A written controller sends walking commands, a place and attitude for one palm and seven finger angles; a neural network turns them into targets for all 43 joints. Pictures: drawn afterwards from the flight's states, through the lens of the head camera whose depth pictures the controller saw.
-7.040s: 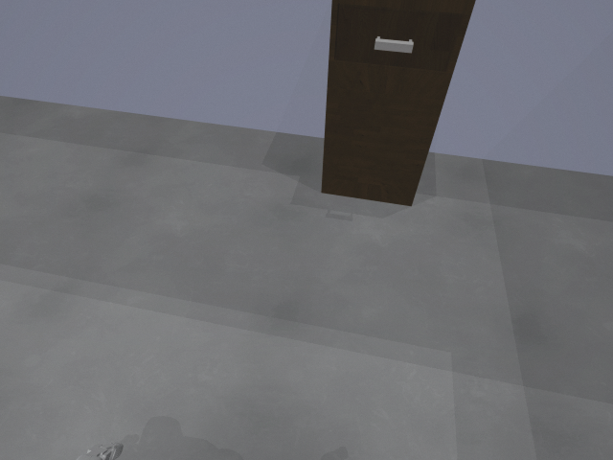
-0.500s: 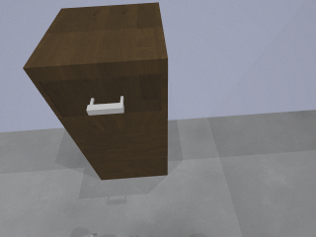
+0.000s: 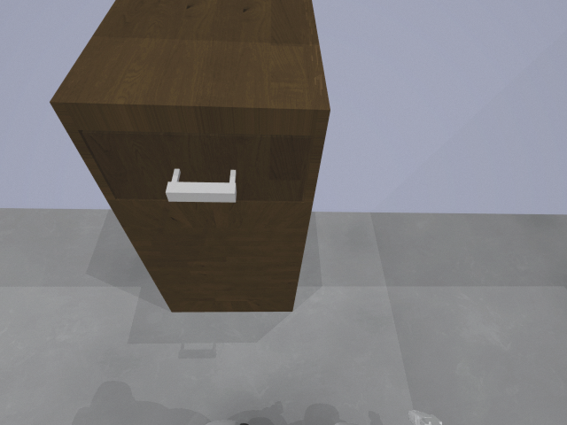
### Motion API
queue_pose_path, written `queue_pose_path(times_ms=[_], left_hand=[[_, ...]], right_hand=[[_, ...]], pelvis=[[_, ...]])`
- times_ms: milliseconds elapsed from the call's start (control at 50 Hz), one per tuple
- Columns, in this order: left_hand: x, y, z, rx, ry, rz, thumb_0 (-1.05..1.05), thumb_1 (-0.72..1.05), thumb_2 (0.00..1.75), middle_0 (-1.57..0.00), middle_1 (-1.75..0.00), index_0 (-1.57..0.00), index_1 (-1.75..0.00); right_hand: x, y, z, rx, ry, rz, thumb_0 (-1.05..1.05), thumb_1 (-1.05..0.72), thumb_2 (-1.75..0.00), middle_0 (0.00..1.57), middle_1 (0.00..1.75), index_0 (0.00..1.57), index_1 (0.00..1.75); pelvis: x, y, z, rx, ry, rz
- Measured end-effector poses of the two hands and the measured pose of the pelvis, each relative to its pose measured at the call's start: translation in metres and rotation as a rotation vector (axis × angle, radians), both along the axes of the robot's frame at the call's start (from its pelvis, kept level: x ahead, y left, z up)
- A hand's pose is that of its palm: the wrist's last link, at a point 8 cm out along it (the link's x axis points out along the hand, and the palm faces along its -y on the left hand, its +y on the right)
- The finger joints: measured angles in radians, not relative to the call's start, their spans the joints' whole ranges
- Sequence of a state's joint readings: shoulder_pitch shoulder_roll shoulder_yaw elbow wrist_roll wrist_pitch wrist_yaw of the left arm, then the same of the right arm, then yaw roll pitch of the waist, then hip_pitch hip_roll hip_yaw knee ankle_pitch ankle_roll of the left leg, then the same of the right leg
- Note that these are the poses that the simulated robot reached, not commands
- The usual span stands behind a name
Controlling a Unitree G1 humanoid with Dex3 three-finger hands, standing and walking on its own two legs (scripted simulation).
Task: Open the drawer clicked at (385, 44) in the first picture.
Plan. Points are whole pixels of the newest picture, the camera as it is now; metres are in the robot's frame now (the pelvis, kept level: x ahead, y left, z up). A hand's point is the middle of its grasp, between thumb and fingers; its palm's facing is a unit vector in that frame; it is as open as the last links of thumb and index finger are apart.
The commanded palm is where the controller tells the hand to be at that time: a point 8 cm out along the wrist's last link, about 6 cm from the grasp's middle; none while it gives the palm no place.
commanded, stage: come to a stop and stand still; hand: left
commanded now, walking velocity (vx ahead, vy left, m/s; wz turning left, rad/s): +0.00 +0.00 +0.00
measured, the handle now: (203, 183) +0.51 +0.20 -0.02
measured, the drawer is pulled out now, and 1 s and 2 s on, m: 0.00 0.00 0.00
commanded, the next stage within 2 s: look again from close up in 1.90 s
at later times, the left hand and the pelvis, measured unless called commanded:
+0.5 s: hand out of the picture -0.01 +0.14 -0.18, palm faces +0.01 -0.97 -0.23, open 7.3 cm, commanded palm none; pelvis -0.04 -0.04 -0.02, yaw +1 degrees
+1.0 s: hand out of the picture -0.03 +0.11 -0.18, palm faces +0.05 -0.98 -0.16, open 7.4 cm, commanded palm none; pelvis +0.00 -0.05 -0.01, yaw +1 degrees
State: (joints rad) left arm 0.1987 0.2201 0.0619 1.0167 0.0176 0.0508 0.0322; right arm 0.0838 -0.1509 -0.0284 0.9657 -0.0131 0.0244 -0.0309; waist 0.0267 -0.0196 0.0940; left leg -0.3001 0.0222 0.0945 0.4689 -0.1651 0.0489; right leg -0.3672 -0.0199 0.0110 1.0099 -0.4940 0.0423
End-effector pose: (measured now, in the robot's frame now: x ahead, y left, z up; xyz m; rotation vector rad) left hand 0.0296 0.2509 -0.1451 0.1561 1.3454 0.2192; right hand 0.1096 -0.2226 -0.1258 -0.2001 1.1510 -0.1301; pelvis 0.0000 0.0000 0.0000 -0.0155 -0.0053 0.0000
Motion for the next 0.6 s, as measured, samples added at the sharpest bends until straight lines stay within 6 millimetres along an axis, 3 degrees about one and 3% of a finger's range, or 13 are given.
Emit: queue_pose_path(times_ms=[60, 140, 300, 400, 500, 600], left_hand=[[-0.003, -0.006, 0.002, 0.017, -0.026, -0.029, 0.00, 0.91, 0.90, -0.20, -0.30, -0.20, -0.30], [-0.008, -0.015, -0.010, 0.043, -0.068, -0.098, 0.00, 0.91, 0.90, -0.20, -0.30, -0.20, -0.30], [-0.010, -0.042, -0.006, 0.007, -0.131, -0.105, 0.00, 0.91, 0.90, -0.20, -0.30, -0.20, -0.30], [-0.023, -0.053, -0.002, 0.000, -0.123, -0.088, 0.00, 0.91, 0.90, -0.20, -0.30, -0.20, -0.30], [-0.046, -0.060, -0.001, -0.005, -0.059, -0.072, 0.00, 0.91, 0.90, -0.20, -0.30, -0.20, -0.30], [-0.067, -0.069, -0.003, -0.021, 0.002, -0.049, 0.00, 0.91, 0.90, -0.20, -0.30, -0.20, -0.30]], right_hand=[[-0.015, -0.009, -0.006, 0.019, -0.003, -0.018, 0.01, -0.91, -0.90, 0.20, 0.30, 0.20, 0.30], [-0.039, -0.025, -0.025, 0.039, -0.025, -0.044, 0.01, -0.91, -0.90, 0.20, 0.30, 0.20, 0.30], [-0.122, -0.039, -0.040, 0.040, 0.103, -0.092, 0.01, -0.91, -0.90, 0.20, 0.30, 0.20, 0.30], [-0.164, -0.042, -0.039, 0.051, 0.208, -0.105, 0.01, -0.91, -0.90, 0.20, 0.30, 0.20, 0.30], [-0.185, -0.042, -0.037, 0.066, 0.257, -0.118, 0.01, -0.91, -0.90, 0.20, 0.30, 0.20, 0.30], [-0.185, -0.042, -0.035, 0.073, 0.273, -0.113, 0.01, -0.91, -0.90, 0.20, 0.30, 0.20, 0.30]], pelvis=[[-0.007, -0.006, -0.003, -0.006, 0.009, -0.006], [-0.021, -0.015, -0.023, 0.031, 0.000, -0.021], [-0.033, -0.024, -0.025, 0.011, -0.036, 0.012], [-0.038, -0.032, -0.019, 0.017, -0.023, 0.017], [-0.040, -0.040, -0.015, 0.018, -0.020, 0.013], [-0.039, -0.045, -0.013, 0.016, -0.018, 0.014]])
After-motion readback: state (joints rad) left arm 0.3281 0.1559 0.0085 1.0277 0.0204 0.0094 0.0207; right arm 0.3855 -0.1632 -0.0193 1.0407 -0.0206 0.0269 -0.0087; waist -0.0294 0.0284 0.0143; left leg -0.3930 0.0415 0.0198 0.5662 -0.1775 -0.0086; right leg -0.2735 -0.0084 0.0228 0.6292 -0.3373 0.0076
